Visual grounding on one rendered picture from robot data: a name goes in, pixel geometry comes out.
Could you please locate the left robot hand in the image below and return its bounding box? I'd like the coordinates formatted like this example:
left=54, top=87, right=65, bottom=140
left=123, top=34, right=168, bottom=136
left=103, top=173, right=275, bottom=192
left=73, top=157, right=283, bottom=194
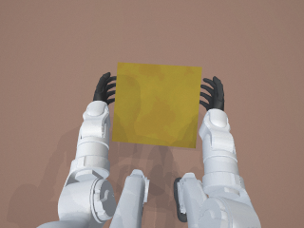
left=92, top=72, right=117, bottom=105

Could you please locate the robot left shin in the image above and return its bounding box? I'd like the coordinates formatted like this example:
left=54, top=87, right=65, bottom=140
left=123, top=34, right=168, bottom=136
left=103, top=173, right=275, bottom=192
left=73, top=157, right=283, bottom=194
left=125, top=169, right=145, bottom=207

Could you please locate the carton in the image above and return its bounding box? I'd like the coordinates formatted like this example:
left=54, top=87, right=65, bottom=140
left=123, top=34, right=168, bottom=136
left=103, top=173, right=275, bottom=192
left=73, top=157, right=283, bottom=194
left=112, top=62, right=202, bottom=149

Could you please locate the robot left forearm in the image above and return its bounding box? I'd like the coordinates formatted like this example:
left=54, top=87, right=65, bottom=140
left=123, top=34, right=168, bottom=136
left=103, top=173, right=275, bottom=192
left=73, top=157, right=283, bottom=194
left=58, top=101, right=111, bottom=216

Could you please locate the robot shin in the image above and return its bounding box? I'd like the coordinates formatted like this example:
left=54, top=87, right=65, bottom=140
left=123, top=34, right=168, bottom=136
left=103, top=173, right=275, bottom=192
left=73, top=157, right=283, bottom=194
left=125, top=169, right=145, bottom=207
left=180, top=172, right=202, bottom=213

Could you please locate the left robot upper arm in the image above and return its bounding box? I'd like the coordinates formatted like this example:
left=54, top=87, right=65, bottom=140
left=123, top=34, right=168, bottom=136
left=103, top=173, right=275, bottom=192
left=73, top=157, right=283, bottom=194
left=37, top=178, right=117, bottom=228

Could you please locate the robot right shin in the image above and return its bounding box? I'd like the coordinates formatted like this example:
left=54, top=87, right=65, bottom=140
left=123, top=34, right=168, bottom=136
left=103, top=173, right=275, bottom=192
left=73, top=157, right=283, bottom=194
left=180, top=172, right=202, bottom=213

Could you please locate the right robot upper arm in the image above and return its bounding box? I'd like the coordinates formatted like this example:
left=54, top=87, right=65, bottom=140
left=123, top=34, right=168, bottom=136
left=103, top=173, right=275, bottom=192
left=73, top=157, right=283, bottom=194
left=198, top=196, right=261, bottom=228

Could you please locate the robot right forearm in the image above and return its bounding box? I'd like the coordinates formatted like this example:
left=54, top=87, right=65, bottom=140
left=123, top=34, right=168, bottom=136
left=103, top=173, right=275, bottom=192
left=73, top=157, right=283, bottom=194
left=199, top=108, right=256, bottom=211

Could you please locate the right robot hand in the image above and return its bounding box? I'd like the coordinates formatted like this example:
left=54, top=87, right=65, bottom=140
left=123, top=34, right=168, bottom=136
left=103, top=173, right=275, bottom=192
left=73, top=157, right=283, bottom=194
left=199, top=76, right=225, bottom=111

